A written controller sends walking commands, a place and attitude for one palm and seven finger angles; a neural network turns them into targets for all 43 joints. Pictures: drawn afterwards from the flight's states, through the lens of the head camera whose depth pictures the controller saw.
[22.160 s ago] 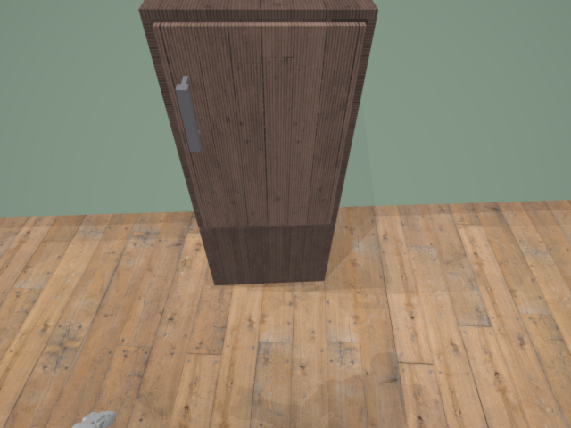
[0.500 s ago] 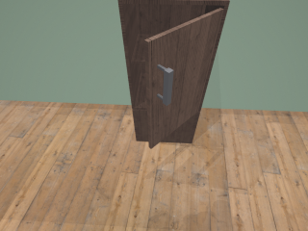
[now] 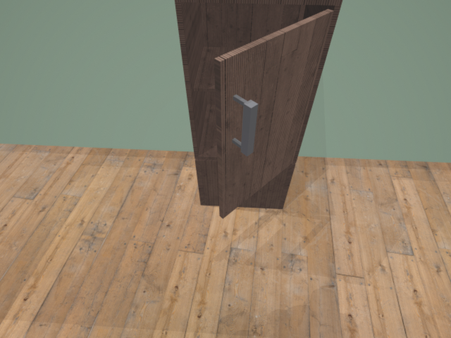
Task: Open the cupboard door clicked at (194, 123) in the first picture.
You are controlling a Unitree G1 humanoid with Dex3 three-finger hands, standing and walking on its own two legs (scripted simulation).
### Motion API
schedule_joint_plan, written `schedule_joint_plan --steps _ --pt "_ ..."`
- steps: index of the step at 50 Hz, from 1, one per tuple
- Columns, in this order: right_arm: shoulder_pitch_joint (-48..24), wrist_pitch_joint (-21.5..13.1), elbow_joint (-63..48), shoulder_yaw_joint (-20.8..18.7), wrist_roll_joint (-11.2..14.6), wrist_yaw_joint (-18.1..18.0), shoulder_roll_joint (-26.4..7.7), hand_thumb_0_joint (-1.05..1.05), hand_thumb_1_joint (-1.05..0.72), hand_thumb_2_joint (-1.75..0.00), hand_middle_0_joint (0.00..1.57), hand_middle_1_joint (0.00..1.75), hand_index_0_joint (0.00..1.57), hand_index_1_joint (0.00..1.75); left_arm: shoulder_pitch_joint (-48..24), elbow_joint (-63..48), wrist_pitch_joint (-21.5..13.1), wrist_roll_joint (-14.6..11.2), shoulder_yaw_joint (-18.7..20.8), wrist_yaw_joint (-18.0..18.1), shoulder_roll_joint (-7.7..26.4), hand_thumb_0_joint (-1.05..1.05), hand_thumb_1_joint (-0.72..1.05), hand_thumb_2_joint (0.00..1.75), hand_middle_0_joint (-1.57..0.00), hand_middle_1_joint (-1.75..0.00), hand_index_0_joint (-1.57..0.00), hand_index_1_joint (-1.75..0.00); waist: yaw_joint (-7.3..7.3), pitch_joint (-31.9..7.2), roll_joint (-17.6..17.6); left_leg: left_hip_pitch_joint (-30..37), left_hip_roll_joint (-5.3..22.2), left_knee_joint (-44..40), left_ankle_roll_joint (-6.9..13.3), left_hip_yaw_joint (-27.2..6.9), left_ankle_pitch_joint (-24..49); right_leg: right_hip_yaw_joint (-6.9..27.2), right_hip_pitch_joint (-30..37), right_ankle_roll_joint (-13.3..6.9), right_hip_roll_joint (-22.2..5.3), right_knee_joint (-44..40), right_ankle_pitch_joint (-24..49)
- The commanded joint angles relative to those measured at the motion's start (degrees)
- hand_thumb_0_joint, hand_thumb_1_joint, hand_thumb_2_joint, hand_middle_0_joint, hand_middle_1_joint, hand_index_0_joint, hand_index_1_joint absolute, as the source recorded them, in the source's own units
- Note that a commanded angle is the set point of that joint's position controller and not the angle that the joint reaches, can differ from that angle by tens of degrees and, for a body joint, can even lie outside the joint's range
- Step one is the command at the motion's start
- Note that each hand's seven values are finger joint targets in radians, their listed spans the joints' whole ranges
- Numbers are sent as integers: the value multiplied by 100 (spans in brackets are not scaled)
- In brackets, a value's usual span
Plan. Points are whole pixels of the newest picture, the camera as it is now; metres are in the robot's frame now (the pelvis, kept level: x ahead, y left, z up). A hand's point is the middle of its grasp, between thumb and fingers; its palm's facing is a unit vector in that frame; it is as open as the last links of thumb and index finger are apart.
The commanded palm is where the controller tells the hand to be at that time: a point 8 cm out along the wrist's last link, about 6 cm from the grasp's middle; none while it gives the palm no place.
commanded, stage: look to check the result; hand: left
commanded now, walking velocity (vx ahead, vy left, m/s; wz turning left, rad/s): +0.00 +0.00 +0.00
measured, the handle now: (242, 125) +0.58 -0.01 +0.04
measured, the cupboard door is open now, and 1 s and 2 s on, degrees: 46 46 46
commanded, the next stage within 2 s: walk to a spot facing it in 0.16 s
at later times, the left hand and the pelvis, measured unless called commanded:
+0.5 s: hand out of the picture +0.00 +0.16 -0.18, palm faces +0.01 -0.98 -0.17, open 7.3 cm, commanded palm none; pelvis +0.01 +0.00 -0.01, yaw -4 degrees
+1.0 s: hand out of the picture +0.11 +0.14 -0.16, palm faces -0.23 -0.93 -0.27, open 7.3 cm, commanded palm none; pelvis +0.01 -0.04 +0.00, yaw -19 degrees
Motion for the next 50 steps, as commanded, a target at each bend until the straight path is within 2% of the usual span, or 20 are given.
schedule_joint_plan --steps 1,14,19,22,26,28,30,31,32,33,34,35,36,37,38,39,42,44,47,50 --pt "478 -28 -18 -42 1 -41 -456 0 -90 -90 20 30 20 30 436 -75 -24 2 85 46 536 0 90 90 -20 -30 -20 -30 -18 284 -90 -222 593 -500 64 -608 778 627 -66 -112 -539 -500 639" --pt "437 -42 1 -41 0 -44 -471 0 -90 -90 20 30 20 30 451 -65 -41 1 83 46 560 0 90 90 -20 -30 -20 -30 -4 234 -15 -128 590 -495 58 -583 970 615 39 -114 -562 -538 823" --pt "388 61 -89 -186 -2 -113 -661 0 -90 -90 20 30 20 30 250 -258 95 38 273 13 731 0 90 90 -20 -30 -20 -30 -47 175 17 -13 781 -154 64 -345 855 784 -338 -171 -522 -156 1068" --pt "294 124 -309 -304 -5 -143 -842 0 -90 -90 20 30 20 30 98 -487 195 72 383 -43 775 0 90 90 -20 -30 -20 -30 -50 249 58 -92 1016 -134 146 -411 541 813 -736 -159 -351 208 792" --pt "212 116 -612 -442 -42 -164 -1111 0 -90 -90 20 30 20 30 -51 -818 277 108 467 -124 731 0 90 90 -20 -30 -20 -30 -24 151 534 -122 1597 -405 447 -815 311 700 -1138 -77 -18 1103 174" --pt "201 83 -737 -498 -65 -158 -1225 0 -90 -90 20 30 20 30 -178 -975 302 120 497 -168 705 0 90 90 -20 -30 -20 -30 -36 26 826 -5 1998 -509 710 -932 738 557 -1382 -11 72 1898 -850" --pt "111 69 -858 -502 -98 -139 -1273 0 -90 -90 20 30 20 30 -335 -1116 305 121 509 -203 691 0 90 90 -20 -30 -20 -30 -26 104 803 -39 2148 -384 830 -778 1449 532 -1442 13 9 2155 -1323" --pt "-11 63 -927 -511 -101 -129 -1299 0 -90 -90 20 30 20 30 -237 -1132 285 114 520 -220 677 0 90 90 -20 -30 -20 -30 73 73 688 -163 2085 -131 732 -530 1736 502 -1157 10 -12 1840 -1106" --pt "-142 67 -1006 -515 -79 -113 -1312 0 -90 -90 20 30 20 30 -7 -1091 261 109 535 -224 716 0 90 90 -20 -30 -20 -30 206 -19 385 -329 1935 249 558 -278 1664 481 -724 -8 -5 1336 -572" --pt "-339 90 -1099 -532 -47 -105 -1317 0 -90 -90 20 30 20 30 262 -1037 229 125 568 -213 877 0 90 90 -20 -30 -20 -30 369 -4 -39 -716 1521 952 227 47 1128 821 -254 -92 -148 444 562" --pt "-423 117 -1280 -512 32 -70 -1014 0 -90 -90 20 30 20 30 449 -1002 166 184 665 -138 1443 0 90 90 -20 -30 -20 -30 399 -141 -1629 -1669 697 2168 -222 705 -560 2567 367 -522 -1323 -261 1816" --pt "-753 199 -1415 -495 41 -41 -986 0 -90 -90 20 30 20 30 675 -975 164 97 690 -84 1691 0 90 90 -20 -30 -20 -30 606 -113 -1870 -2119 222 3479 -344 240 -2281 3401 278 -977 -1877 -678 2422" --pt "-913 256 -1410 -525 28 -33 -1015 0 -90 -90 20 30 20 30 541 -1018 187 83 689 -33 1644 0 90 90 -20 -30 -20 -30 528 -22 -1555 -2362 288 4088 -300 -374 -2060 3448 159 -1021 -1687 -754 1860" --pt "-925 265 -1426 -542 29 -16 -1043 0 -90 -90 20 30 20 30 226 -1119 209 76 684 5 1516 0 90 90 -20 -30 -20 -30 360 79 -1060 -2516 387 4349 -306 -530 -1661 3303 101 -1055 -1574 -655 1539" --pt "-924 252 -1415 -526 19 17 -989 0 -90 -90 20 30 20 30 7 -1220 183 72 663 0 1473 0 90 90 -20 -30 -20 -30 266 7 -704 -2520 430 4401 -352 -596 -1291 3021 146 -1065 -1363 -572 1434" --pt "-910 253 -1415 -522 12 38 -970 0 -90 -90 20 30 20 30 -89 -1301 153 67 643 -12 1458 0 90 90 -20 -30 -20 -30 201 -79 -507 -2459 438 4353 -402 -578 -1072 2831 137 -1009 -1224 -555 1460" --pt "-929 268 -1476 -527 13 37 -984 0 -90 -90 20 30 20 30 -31 -1343 110 73 634 -26 1465 0 90 90 -20 -30 -20 -30 189 -345 -580 -2371 351 4074 -473 -601 -812 2657 415 -776 -973 -468 1851" --pt "-1051 279 -1534 -529 20 12 -1029 0 -90 -90 20 30 20 30 38 -1389 124 60 649 -50 1509 0 90 90 -20 -30 -20 -30 235 -333 -671 -2497 316 4010 -501 -630 -747 2665 568 -659 -884 -466 2049" --pt "-1302 250 -1699 -521 37 -21 -1085 0 -90 -90 20 30 20 30 205 -1399 128 81 660 -53 1516 0 90 90 -20 -30 -20 -30 312 -442 -833 -2559 265 3804 -532 -686 -850 2830 818 -676 -860 -293 2734" --pt "-1527 222 -1823 -497 55 -36 -1088 0 -90 -90 20 30 20 30 302 -1476 139 86 680 -58 1563 0 90 90 -20 -30 -20 -30 364 -519 -832 -2581 205 3613 -535 -704 -939 3007 956 -839 -850 -158 3237"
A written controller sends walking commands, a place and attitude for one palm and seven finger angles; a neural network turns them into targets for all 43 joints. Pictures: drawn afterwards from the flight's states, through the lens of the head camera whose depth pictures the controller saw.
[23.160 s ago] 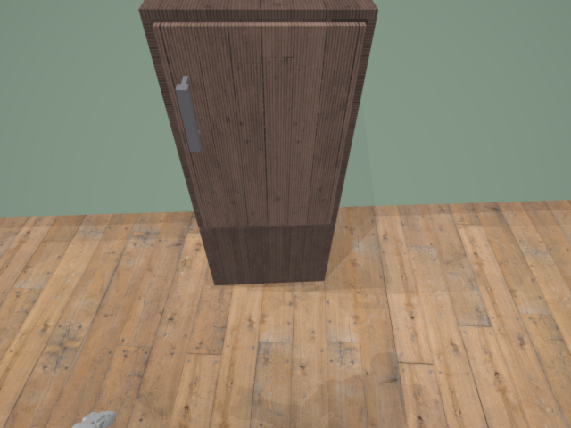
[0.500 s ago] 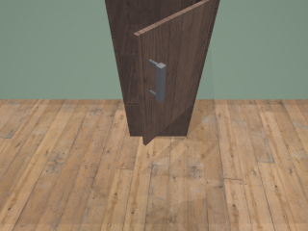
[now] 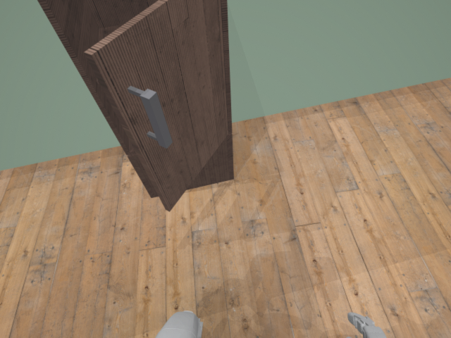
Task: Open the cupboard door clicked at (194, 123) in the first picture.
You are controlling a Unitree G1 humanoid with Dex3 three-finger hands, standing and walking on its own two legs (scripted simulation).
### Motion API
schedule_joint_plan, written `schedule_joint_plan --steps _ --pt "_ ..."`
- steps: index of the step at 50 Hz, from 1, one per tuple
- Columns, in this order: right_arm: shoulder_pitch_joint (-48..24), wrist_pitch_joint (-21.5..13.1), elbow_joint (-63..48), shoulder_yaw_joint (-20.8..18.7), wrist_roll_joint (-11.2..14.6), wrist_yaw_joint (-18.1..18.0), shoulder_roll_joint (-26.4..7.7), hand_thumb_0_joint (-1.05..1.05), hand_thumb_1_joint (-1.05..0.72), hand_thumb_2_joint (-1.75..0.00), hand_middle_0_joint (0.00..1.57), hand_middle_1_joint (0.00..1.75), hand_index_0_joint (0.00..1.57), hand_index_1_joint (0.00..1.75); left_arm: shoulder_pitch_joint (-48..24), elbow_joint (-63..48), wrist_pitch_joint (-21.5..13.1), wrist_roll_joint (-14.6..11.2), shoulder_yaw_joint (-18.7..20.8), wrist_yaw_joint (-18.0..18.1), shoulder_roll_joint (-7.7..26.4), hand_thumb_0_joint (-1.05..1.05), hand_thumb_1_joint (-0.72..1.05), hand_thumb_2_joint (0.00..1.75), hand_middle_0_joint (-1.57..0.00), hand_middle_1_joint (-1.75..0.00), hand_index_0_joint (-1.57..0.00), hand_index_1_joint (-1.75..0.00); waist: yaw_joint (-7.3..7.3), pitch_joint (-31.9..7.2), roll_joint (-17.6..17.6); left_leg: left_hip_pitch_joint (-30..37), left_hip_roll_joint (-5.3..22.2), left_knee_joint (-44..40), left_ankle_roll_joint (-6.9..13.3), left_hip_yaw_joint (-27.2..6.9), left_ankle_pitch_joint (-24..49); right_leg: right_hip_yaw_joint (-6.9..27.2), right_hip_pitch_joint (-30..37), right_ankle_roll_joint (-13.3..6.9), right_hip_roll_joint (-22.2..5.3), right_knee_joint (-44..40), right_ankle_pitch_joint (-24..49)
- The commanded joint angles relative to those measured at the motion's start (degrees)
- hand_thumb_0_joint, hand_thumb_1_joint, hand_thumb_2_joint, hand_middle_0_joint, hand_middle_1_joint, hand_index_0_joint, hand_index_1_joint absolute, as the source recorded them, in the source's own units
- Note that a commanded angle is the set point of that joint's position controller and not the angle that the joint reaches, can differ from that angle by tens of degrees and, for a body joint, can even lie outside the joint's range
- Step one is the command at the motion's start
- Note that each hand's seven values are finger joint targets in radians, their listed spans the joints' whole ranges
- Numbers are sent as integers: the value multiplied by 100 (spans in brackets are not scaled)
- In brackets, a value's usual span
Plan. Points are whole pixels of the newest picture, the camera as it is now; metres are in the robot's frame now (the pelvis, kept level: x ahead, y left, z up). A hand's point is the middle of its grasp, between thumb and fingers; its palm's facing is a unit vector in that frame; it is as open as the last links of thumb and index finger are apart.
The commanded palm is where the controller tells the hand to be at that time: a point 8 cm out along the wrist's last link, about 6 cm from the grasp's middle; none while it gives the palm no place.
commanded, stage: walk to a spot facing it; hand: left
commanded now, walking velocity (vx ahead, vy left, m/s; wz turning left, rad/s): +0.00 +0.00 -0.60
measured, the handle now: (150, 118) +0.52 +0.22 +0.04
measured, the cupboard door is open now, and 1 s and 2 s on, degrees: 46 46 46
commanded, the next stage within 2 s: none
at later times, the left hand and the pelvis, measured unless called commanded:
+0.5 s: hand (120, 307) +0.17 +0.26 -0.17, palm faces -0.25 -0.94 -0.22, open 7.3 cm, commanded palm none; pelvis +0.03 +0.07 +0.00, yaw -18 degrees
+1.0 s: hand (183, 276) +0.25 +0.13 -0.18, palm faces -0.59 -0.78 -0.20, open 7.3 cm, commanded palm none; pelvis +0.06 +0.04 -0.01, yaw -37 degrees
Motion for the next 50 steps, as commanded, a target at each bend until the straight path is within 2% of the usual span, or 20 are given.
schedule_joint_plan --steps 1,7,10,11,12,13,14,15,17,19,28,31,32,33,34,36,39,46,49,50 --pt "-221 -112 -513 -25 18 -57 -366 0 -90 -90 20 30 20 30 651 -285 -42 19 306 89 1179 0 90 90 -20 -30 -20 -30 137 -915 -802 -663 -97 -184 -7 -17 -101 1809 1499 -486 -1469 -338 3278" --pt "-278 -212 -735 1 85 -46 -302 0 -90 -90 20 30 20 30 477 -447 -18 80 354 122 1309 0 90 90 -20 -30 -20 -30 95 -963 -781 11 -239 -1201 74 -40 -380 2301 1034 -709 -1533 -148 3286" --pt "385 -269 -627 10 110 -74 -334 0 -90 -90 20 30 20 30 68 -562 8 24 351 100 1327 0 90 90 -20 -30 -20 -30 -257 -1066 -746 1199 -301 -2675 146 -42 426 2141 347 -370 -1207 148 2912" --pt "754 -314 -517 -6 93 -101 -462 0 -90 -90 20 30 20 30 -78 -614 15 -3 313 92 1218 0 90 90 -20 -30 -20 -30 -438 -1133 -548 2168 -83 -3514 208 -112 961 1885 -312 -93 -905 439 2219" --pt "1002 -382 -520 -87 17 -122 -933 0 -90 -90 20 30 20 30 65 -702 28 -47 261 54 887 0 90 90 -20 -30 -20 -30 -457 -1285 791 3032 1221 -4208 610 -1445 1268 1148 -1379 274 -132 1223 102" --pt "1145 -366 -595 -104 -53 -140 -1321 0 -90 -90 20 30 20 30 109 -804 -2 -42 213 -15 803 0 90 90 -20 -30 -20 -30 -378 -1130 1736 2982 2539 -4433 1369 -2578 2280 15 -1971 633 91 2596 -2457" --pt "1033 -307 -765 -63 -102 -149 -1285 0 -90 -90 20 30 20 30 91 -880 -19 12 229 -78 954 0 90 90 -20 -30 -20 -30 -338 -798 827 2055 2693 -4360 1696 -2387 2041 -110 -1809 707 -280 3408 -2350" --pt "1036 -346 -657 6 -157 -135 -1034 0 -90 -90 20 30 20 30 -115 -691 14 114 261 -99 928 0 90 90 -20 -30 -20 -30 -289 -657 1034 2001 2087 -4287 1446 -2061 2879 -80 -1965 754 -233 3972 -1983" --pt "803 -345 -767 121 -101 -137 -765 0 -90 -90 20 30 20 30 5 -618 62 52 253 -160 886 0 90 90 -20 -30 -20 -30 -98 -716 1165 1980 1631 -3953 1159 -809 3813 -229 -1974 808 -503 4507 -1451" --pt "1038 -370 -700 116 -94 -138 -739 0 -90 -90 20 30 20 30 -113 -631 111 13 185 -210 775 0 90 90 -20 -30 -20 -30 -153 -875 830 2327 1415 -3861 1091 -280 4263 -406 -1997 855 -544 4427 -1165" --pt "1666 -324 -312 -14 -120 -46 -971 0 -90 -90 20 30 20 30 -872 -817 113 7 27 -277 664 0 90 90 -20 -30 -20 -30 -462 -700 1141 2246 1615 -3754 1064 437 3684 -1068 -1004 649 -569 1930 -1210" --pt "1620 -301 -287 -53 -94 -12 -1037 0 -90 -90 20 30 20 30 -611 -742 52 -2 41 -242 747 0 90 90 -20 -30 -20 -30 -265 -796 1021 2045 1550 -3190 762 694 3607 -1174 -99 476 -452 652 -425" --pt "1519 -295 -349 -63 -44 23 -1012 0 -90 -90 20 30 20 30 -178 -633 4 12 85 -210 956 0 90 90 -20 -30 -20 -30 -23 -973 703 1586 1413 -2515 517 876 3256 -976 826 346 -598 -94 439" --pt "1519 -278 -469 2 32 63 -650 0 -90 -90 20 30 20 30 275 -492 -64 69 212 -109 1577 0 90 90 -20 -30 -20 -30 147 -1309 -877 225 829 -1190 122 1477 1445 615 2171 -138 -1900 -414 2156" --pt "1107 -224 -705 59 41 48 -523 0 -90 -90 20 30 20 30 625 -378 -64 -13 285 -30 2012 0 90 90 -20 -30 -20 -30 375 -1249 -1621 -638 197 6 -68 1071 -1683 1751 2033 -820 -2954 -461 3935" --pt "937 -143 -610 14 39 -2 -546 0 -90 -90 20 30 20 30 170 -480 -7 -8 262 93 1709 0 90 90 -20 -30 -20 -30 183 -995 -1637 -922 362 667 -6 241 -1164 1560 1464 -878 -2368 -459 2493" --pt "1064 -89 -390 -9 12 53 -452 0 -90 -90 20 30 20 30 -518 -736 18 17 176 105 1372 0 90 90 -20 -30 -20 -30 -190 -667 -957 -296 321 322 -100 362 -341 824 518 -583 -1830 -512 2077" --pt "1033 -178 -481 -23 44 40 -348 0 -90 -90 20 30 20 30 -516 -751 23 49 251 14 1475 0 90 90 -20 -30 -20 -30 -206 -676 -1037 484 -87 -1468 -28 487 -228 1287 170 -553 -1557 -425 1596" --pt "1607 -285 -343 -6 42 -20 -381 0 -90 -90 20 30 20 30 -726 -803 52 -11 252 4 1341 0 90 90 -20 -30 -20 -30 -535 -894 -916 1674 -138 -3048 27 530 717 1237 -304 -155 -1256 16 1234" --pt "1851 -362 -286 -35 -8 -50 -693 0 -90 -90 20 30 20 30 -698 -870 72 -44 199 -22 1046 0 90 90 -20 -30 -20 -30 -612 -1019 -90 2392 483 -3908 252 -150 471 926 -991 113 -776 516 9"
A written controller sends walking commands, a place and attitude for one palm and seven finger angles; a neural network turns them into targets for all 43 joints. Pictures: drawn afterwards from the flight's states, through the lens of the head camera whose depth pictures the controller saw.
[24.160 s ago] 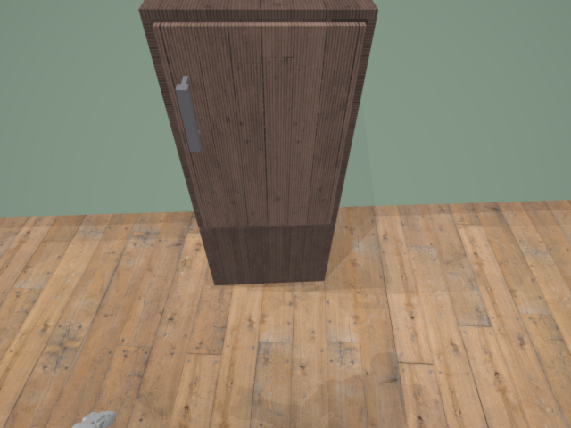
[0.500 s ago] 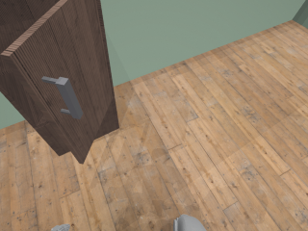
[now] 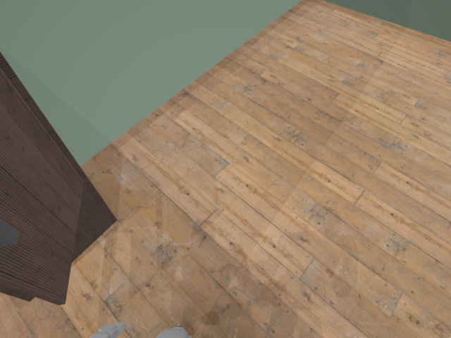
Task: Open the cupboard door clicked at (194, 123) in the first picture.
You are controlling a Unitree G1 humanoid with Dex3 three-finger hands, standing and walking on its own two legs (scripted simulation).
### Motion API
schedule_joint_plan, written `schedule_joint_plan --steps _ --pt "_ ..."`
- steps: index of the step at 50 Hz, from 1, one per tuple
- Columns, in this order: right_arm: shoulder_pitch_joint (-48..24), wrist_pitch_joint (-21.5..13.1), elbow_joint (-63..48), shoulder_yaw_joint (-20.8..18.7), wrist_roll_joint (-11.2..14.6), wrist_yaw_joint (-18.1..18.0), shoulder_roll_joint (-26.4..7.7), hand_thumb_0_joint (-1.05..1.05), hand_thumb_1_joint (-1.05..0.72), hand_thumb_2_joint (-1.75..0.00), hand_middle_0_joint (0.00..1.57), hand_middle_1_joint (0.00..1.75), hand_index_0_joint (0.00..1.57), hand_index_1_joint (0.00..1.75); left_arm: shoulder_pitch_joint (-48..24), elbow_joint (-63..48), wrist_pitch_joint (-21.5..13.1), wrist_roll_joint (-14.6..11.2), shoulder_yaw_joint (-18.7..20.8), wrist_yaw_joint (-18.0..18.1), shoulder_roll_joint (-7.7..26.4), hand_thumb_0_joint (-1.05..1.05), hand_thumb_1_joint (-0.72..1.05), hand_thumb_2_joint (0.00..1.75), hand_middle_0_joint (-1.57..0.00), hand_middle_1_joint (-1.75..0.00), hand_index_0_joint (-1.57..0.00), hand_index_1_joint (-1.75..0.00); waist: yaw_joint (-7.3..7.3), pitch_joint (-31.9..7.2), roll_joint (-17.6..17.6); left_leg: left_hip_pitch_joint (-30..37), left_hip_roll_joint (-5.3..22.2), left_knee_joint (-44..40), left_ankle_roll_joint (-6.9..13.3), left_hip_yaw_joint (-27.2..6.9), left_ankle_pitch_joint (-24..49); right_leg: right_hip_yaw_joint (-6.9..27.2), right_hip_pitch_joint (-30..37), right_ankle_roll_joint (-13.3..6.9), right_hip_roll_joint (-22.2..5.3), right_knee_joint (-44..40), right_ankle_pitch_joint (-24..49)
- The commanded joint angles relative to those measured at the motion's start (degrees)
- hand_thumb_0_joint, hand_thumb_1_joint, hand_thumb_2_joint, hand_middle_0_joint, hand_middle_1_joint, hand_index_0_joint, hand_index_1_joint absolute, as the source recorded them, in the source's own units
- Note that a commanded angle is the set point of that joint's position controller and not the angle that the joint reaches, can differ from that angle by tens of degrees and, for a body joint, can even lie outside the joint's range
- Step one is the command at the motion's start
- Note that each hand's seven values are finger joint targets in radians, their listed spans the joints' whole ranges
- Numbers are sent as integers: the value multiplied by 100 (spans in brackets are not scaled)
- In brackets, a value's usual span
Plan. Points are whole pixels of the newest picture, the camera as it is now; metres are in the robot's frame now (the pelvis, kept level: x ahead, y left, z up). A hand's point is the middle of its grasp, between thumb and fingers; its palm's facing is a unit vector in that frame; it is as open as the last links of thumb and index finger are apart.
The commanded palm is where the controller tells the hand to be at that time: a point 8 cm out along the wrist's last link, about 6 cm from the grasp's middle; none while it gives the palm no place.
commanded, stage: walk to a spot facing it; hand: left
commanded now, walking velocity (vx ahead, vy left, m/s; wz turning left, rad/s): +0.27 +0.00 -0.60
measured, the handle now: out of the picture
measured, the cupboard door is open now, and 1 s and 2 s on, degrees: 46 46 46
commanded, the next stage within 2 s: turn to face it in 1.56 s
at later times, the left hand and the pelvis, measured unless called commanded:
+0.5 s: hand (188, 260) +0.29 +0.09 -0.16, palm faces -0.31 -0.93 -0.22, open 7.3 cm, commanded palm none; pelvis +0.11 -0.05 -0.01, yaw -18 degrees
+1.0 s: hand (221, 189) +0.48 +0.03 -0.16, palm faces -0.47 -0.87 -0.16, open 7.4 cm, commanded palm none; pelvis +0.33 -0.11 +0.01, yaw -31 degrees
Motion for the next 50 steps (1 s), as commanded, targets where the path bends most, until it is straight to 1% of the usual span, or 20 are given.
schedule_joint_plan --steps 1,2,3,5,8,16,18,19,20,21,22,26,34,37,38,39,40,44,47,50 --pt "1248 -252 -113 -265 -190 -136 -1487 0 -90 -90 20 30 20 30 -12 -661 -58 -97 228 -17 476 0 90 90 -20 -30 -20 -30 -312 -988 1858 2242 2105 -2601 920 -2449 -319 -204 -1865 -17 299 1311 -1643" --pt "1358 -240 -222 -272 -194 -160 -1618 0 -90 -90 20 30 20 30 -352 -867 -129 -25 222 -76 610 0 90 90 -20 -30 -20 -30 -403 -785 1489 1804 2824 -2884 1436 -3037 -912 -459 -2112 58 -76 2431 -1973" --pt "1234 -293 -189 -217 -236 -139 -1405 0 -90 -90 20 30 20 30 -547 -764 -146 70 279 -130 639 0 90 90 -20 -30 -20 -30 -373 -615 1211 1522 2531 -2981 1408 -2909 -915 -343 -2157 65 -218 3054 -1681" --pt "715 -335 -295 -108 -210 -118 -1025 0 -90 -90 20 30 20 30 -439 -612 -166 66 289 -255 574 0 90 90 -20 -30 -20 -30 -59 -226 1152 1323 1933 -2880 1106 -1552 -182 -554 -2259 141 -534 3416 -762" --pt "1045 -416 -143 -82 -185 -121 -881 0 -90 -90 20 30 20 30 -504 -547 -170 49 198 -341 374 0 90 90 -20 -30 -20 -30 -148 -433 1093 1839 1623 -2610 947 -375 1287 -869 -2133 199 -635 2818 -371" --pt "1396 -391 125 -159 -224 -8 -1044 0 -90 -90 20 30 20 30 -949 -577 -231 46 128 -376 288 0 90 90 -20 -30 -20 -30 -280 -215 1126 1538 1859 -2427 896 534 1194 -1494 -1004 9 -486 789 -469" --pt "1234 -376 128 -157 -199 14 -1056 0 -90 -90 20 30 20 30 -384 -385 -284 60 183 -354 420 0 90 90 -20 -30 -20 -30 66 -518 874 1316 1703 -1552 724 849 1696 -1707 97 -145 -222 129 -232" --pt "1006 -389 58 -141 -142 42 -1035 0 -90 -90 20 30 20 30 540 -87 -346 57 266 -309 656 0 90 90 -20 -30 -20 -30 569 -879 419 631 1413 -322 524 1194 2186 -1582 1551 -360 -166 -299 -44" --pt "731 -424 -159 -48 -5 126 -698 0 -90 -90 20 30 20 30 1594 201 -419 77 462 -211 1381 0 90 90 -20 -30 -20 -30 1066 -1444 -1174 -1102 826 1527 224 1605 929 492 3271 -939 -1605 -960 -1034" --pt "116 -424 -508 -14 -10 105 -621 0 -90 -90 20 30 20 30 2090 349 -405 -62 555 -109 1888 0 90 90 -20 -30 -20 -30 1211 -1273 -1855 -2392 225 2963 88 875 -1639 2646 3389 -1470 -2703 -1757 -157" --pt "-124 -391 -460 -89 -27 84 -784 0 -90 -90 20 30 20 30 1821 304 -390 -76 528 -7 1725 0 90 90 -20 -30 -20 -30 1059 -1015 -1053 -2598 500 3438 134 90 -1222 2637 2826 -1622 -2705 -1786 -596" --pt "300 -246 5 -111 -127 126 -508 0 -90 -90 20 30 20 30 320 -73 -476 11 260 32 936 0 90 90 -20 -30 -20 -30 98 -259 -690 -1337 746 2232 -31 21 100 541 553 -1102 -1756 -2081 -132" --pt "-235 -424 -217 -90 -90 205 -373 0 -90 -90 20 30 20 30 602 246 -593 0 302 -50 1040 0 90 90 -20 -30 -20 -30 163 -212 -590 -641 236 -47 49 308 682 288 836 -1035 -1500 -1720 882" --pt "460 -524 18 -133 -106 138 -574 0 -90 -90 20 30 20 30 450 279 -567 -30 300 -21 953 0 90 90 -20 -30 -20 -30 -248 -455 -228 976 34 -1102 160 402 1031 107 342 -771 -1180 -830 1257" --pt "1319 -567 265 -219 -146 67 -943 0 -90 -90 20 30 20 30 399 220 -567 -56 265 -37 792 0 90 90 -20 -30 -20 -30 -632 -833 394 2170 443 -1384 373 -145 671 -159 -287 -573 -838 340 1270" --pt "2078 -606 407 -379 -297 16 -1639 0 -90 -90 20 30 20 30 767 145 -546 -106 209 -84 377 0 90 90 -20 -30 -20 -30 -782 -1505 2037 3279 2139 -2017 1000 -2356 -3 -982 -1476 -225 30 2438 -771" --pt "2278 -517 434 -321 -268 -36 -1651 0 -90 -90 20 30 20 30 461 -44 -606 -69 163 -101 409 0 90 90 -20 -30 -20 -30 -783 -1420 1692 3111 2752 -2611 1463 -3408 -279 -562 -2094 -266 43 3722 -1631" --pt "1040 -648 200 -63 -204 -31 -630 0 -90 -90 20 30 20 30 184 139 -509 55 161 -215 281 0 90 90 -20 -30 -20 -30 -98 -375 906 1395 2020 -2848 987 -1334 841 -468 -2245 -121 -832 4329 14" --pt "1112 -694 350 -49 -143 -42 -593 0 -90 -90 20 30 20 30 258 173 -360 56 93 -240 81 0 90 90 -20 -30 -20 -30 32 -538 868 1583 1698 -2807 937 -186 1998 -684 -2050 -4 -880 3420 238" --pt "1254 -634 468 -93 -162 12 -601 0 -90 -90 20 30 20 30 -134 41 -327 66 53 -262 0 0 90 90 -20 -30 -20 -30 -29 -372 786 1334 1622 -2942 941 457 1621 -960 -1674 8 -946 2011 428"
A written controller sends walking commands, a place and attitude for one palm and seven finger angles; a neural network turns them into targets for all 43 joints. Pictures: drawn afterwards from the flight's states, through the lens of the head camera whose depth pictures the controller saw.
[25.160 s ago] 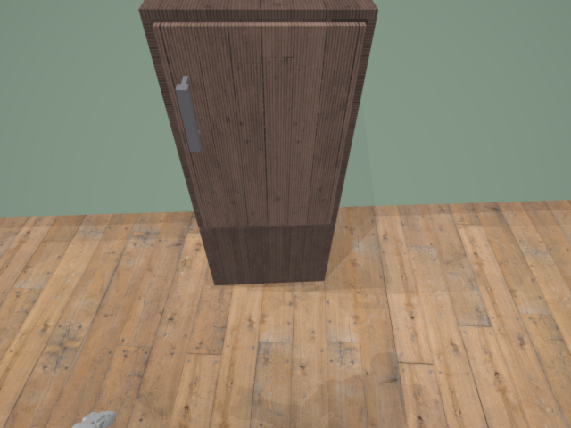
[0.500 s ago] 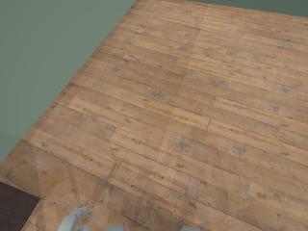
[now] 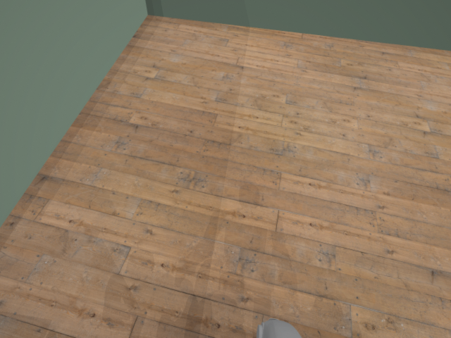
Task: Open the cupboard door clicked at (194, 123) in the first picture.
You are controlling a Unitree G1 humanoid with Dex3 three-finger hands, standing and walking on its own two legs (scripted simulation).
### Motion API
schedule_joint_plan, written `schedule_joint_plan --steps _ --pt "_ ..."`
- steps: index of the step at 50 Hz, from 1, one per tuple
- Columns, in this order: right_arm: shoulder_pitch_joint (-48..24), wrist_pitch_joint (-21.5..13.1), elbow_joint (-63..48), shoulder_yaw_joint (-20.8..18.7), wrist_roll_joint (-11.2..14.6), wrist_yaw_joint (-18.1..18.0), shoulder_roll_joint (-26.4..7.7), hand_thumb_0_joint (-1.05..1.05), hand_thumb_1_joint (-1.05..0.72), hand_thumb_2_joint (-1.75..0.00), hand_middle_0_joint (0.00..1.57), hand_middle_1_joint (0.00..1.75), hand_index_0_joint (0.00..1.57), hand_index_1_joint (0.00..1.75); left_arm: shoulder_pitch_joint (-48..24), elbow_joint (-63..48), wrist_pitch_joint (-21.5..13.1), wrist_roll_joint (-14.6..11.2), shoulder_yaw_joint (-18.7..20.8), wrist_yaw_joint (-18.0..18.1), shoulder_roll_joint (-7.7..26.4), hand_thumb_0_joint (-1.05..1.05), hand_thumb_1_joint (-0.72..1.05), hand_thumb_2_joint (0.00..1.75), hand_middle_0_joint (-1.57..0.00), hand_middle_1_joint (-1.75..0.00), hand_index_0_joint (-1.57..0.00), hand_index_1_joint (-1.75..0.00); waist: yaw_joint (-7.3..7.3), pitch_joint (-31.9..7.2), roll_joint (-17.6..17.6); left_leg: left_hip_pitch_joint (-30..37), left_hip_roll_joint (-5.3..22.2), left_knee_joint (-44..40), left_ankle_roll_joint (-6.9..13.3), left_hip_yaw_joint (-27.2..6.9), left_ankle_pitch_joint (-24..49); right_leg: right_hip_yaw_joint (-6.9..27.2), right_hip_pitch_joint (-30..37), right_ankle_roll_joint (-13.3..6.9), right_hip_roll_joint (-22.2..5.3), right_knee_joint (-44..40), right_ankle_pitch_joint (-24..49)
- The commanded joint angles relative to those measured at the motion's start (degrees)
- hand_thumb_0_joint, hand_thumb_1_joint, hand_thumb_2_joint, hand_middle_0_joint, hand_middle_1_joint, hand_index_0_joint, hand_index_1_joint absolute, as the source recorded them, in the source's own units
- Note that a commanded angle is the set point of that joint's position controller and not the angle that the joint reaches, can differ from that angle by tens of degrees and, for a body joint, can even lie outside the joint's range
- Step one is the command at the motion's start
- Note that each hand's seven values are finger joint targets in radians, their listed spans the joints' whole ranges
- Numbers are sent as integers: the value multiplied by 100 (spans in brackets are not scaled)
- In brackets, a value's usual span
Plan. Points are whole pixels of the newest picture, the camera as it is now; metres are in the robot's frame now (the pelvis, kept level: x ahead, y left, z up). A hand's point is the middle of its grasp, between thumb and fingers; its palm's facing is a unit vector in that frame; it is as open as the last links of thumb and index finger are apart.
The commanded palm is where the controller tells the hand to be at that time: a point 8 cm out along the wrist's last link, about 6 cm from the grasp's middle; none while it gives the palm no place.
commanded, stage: walk to a spot facing it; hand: left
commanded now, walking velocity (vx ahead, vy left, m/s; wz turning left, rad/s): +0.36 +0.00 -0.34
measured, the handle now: out of the picture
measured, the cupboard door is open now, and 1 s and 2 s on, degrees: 46 46 46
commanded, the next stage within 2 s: turn to face it in 0.56 s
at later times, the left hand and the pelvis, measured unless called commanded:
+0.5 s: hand (180, 260) +0.30 +0.12 -0.17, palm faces -0.07 -0.98 -0.20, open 7.1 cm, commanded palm none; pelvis +0.26 -0.07 +0.00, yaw -6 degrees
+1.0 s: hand (198, 169) +0.56 +0.12 -0.17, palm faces +0.02 -0.97 -0.22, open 7.3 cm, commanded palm none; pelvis +0.46 -0.08 -0.01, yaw +1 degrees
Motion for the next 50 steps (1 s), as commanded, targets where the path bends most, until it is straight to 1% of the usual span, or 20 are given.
schedule_joint_plan --steps 1,5,7,8,9,10,11,13,16,26,27,29,30,31,32,35,39,46,49,50 --pt "775 23 46 -196 -19 24 -931 0 -90 -90 20 30 20 30 -515 -558 -63 1 -79 -55 -80 0 90 90 -20 -30 -20 -30 -261 -33 843 247 1399 -1437 527 -433 759 -153 74 13 -215 -1678 281" --pt "909 101 184 -200 -57 54 -1027 0 -90 -90 20 30 20 30 -838 -615 -99 5 -51 -60 11 0 90 90 -20 -30 -20 -30 -307 164 913 277 1476 -1282 498 -264 698 -456 575 -75 -11 -2511 366" --pt "930 145 244 -192 -52 66 -1080 0 -90 -90 20 30 20 30 -551 -518 -155 3 -33 -39 146 0 90 90 -20 -30 -20 -30 -134 -6 855 457 1400 -643 371 -95 1496 -686 1207 -198 217 -2926 182" --pt "880 154 261 -164 -25 62 -1087 0 -90 -90 20 30 20 30 -12 -323 -186 7 2 -17 277 0 90 90 -20 -30 -20 -30 147 -266 657 236 1253 111 266 56 2122 -792 2100 -301 401 -3182 253" --pt "708 136 222 -142 40 95 -1027 0 -90 -90 20 30 20 30 996 -22 -265 14 109 36 594 0 90 90 -20 -30 -20 -30 640 -745 179 -527 949 1489 66 321 2242 -300 3621 -548 142 -3408 35" --pt "704 90 36 -81 151 126 -659 0 -90 -90 20 30 20 30 1964 240 -314 11 332 144 1335 0 90 90 -20 -30 -20 -30 968 -1442 -1479 -2168 153 3507 -204 539 -251 2178 5094 -1165 -1503 -4116 -363" --pt "348 92 -106 -110 163 114 -748 0 -90 -90 20 30 20 30 1993 298 -294 -136 328 195 1599 0 90 90 -20 -30 -20 -30 888 -1424 -1575 -2911 -72 4834 -205 -277 -2066 3480 4974 -1578 -2194 -4959 -164" --pt "-199 106 -61 -180 117 76 -683 0 -90 -90 20 30 20 30 1123 106 -269 -135 170 285 1023 0 90 90 -20 -30 -20 -30 498 -550 -703 -3143 451 5076 -186 -1033 -1000 2495 3724 -1342 -1831 -4947 540" --pt "319 272 300 -123 43 101 -379 0 -90 -90 20 30 20 30 437 8 -390 -88 -27 270 462 0 90 90 -20 -30 -20 -30 -155 -266 -444 -2103 562 3884 -312 -873 -408 830 2383 -966 -1186 -5174 1379" --pt "-932 184 -52 -103 97 269 -366 0 -90 -90 20 30 20 30 935 441 -520 -93 -74 299 557 0 90 90 -20 -30 -20 -30 -49 134 -556 -2027 124 1417 -95 -448 365 265 3315 -833 -1058 -4966 2998" --pt "-844 165 -21 -130 83 256 -395 0 -90 -90 20 30 20 30 945 490 -517 -83 -75 315 567 0 90 90 -20 -30 -20 -30 -140 99 -380 -1623 7 1164 -29 -393 309 249 3245 -788 -1057 -4685 3391" --pt "414 122 362 -197 36 166 -668 0 -90 -90 20 30 20 30 699 429 -491 -125 -40 331 668 0 90 90 -20 -30 -20 -30 -790 -426 -36 190 -272 576 130 -316 797 -107 2681 -539 -785 -3287 3806" --pt "1226 94 561 -299 -50 98 -1163 0 -90 -90 20 30 20 30 855 342 -452 -152 -44 313 502 0 90 90 -20 -30 -20 -30 -1013 -1083 723 1599 603 438 516 -1441 1176 -319 1658 -267 -268 -1867 2405" --pt "1705 109 636 -424 -103 42 -1714 0 -90 -90 20 30 20 30 1297 257 -447 -223 -112 249 173 0 90 90 -20 -30 -20 -30 -932 -1739 2110 2652 2136 -197 1281 -3551 1485 -474 403 -109 606 260 -1416" --pt "1630 206 583 -393 -16 27 -1699 0 -90 -90 20 30 20 30 765 48 -453 -148 -126 286 306 0 90 90 -20 -30 -20 -30 -931 -1384 1293 1768 2322 -621 1446 -3826 960 130 266 -245 501 1165 -1832" --pt "379 70 280 -183 25 -40 -853 0 -90 -90 20 30 20 30 448 115 -359 -53 -96 231 82 0 90 90 -20 -30 -20 -30 -298 -99 1013 -148 1697 -1126 1021 -2789 1038 371 -111 -27 -162 1249 -582" --pt "60 35 267 -93 82 -55 -722 0 -90 -90 20 30 20 30 904 281 -129 -45 -206 266 -258 0 90 90 -20 -30 -20 -30 68 -595 851 -580 1007 -862 875 -1493 2720 76 1042 239 -163 -729 -520" --pt "69 385 131 -263 26 -3 -1040 0 -90 -90 20 30 20 30 78 -226 -10 -64 -79 306 44 0 90 90 -20 -30 -20 -30 -113 -367 1102 -782 888 -719 891 -2190 1305 -189 1281 340 206 -2211 -357" --pt "-115 471 15 -320 53 2 -1108 0 -90 -90 20 30 20 30 273 -302 -74 -107 -10 336 208 0 90 90 -20 -30 -20 -30 76 -493 887 -960 693 -169 669 -2322 1436 -220 2130 321 285 -3427 147" --pt "-156 474 -36 -310 97 27 -992 0 -90 -90 20 30 20 30 475 -290 -131 -99 43 370 419 0 90 90 -20 -30 -20 -30 171 -626 476 -1389 420 225 417 -2157 945 134 2882 254 -62 -4096 554"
